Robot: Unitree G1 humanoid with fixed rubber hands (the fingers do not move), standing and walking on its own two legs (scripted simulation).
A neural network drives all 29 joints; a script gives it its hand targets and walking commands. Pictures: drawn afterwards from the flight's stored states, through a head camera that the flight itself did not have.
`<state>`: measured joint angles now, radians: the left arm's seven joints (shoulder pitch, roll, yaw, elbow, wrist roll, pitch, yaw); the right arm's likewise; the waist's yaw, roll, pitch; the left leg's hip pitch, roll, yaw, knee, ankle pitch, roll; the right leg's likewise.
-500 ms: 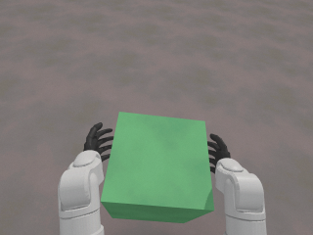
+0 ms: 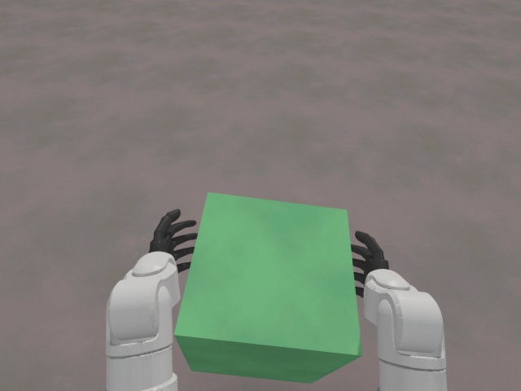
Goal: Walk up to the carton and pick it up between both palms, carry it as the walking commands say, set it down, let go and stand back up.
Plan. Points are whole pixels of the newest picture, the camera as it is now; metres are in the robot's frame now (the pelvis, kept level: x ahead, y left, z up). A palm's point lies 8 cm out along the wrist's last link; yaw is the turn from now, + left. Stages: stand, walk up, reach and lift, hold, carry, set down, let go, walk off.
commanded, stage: carry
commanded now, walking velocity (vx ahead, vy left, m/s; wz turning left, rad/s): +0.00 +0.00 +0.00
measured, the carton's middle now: (263, 296) +0.28 +0.00 +0.00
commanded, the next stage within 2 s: none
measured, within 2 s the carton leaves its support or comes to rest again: neither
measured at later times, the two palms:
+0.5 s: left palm (156, 268) +0.27 +0.14 +0.11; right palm (374, 285) +0.24 -0.15 +0.09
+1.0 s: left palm (152, 266) +0.27 +0.15 +0.11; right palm (369, 281) +0.25 -0.14 +0.09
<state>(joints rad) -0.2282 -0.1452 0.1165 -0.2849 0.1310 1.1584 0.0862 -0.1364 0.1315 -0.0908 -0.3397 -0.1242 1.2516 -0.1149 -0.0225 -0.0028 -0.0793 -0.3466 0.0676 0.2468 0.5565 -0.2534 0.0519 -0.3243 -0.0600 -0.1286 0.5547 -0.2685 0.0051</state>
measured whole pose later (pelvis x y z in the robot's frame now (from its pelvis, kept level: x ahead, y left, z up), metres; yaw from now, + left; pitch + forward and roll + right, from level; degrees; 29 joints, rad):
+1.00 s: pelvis -0.01 +0.01 +0.00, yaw +0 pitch +2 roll +0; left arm -0.25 -0.15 0.12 -0.25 0.14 1.15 0.09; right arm -0.17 0.13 -0.11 -0.30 -0.15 1.26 -0.10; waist 0.00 -0.01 -0.09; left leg -0.32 0.06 0.26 0.50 -0.21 0.07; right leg -0.30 -0.07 -0.13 0.50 -0.23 0.01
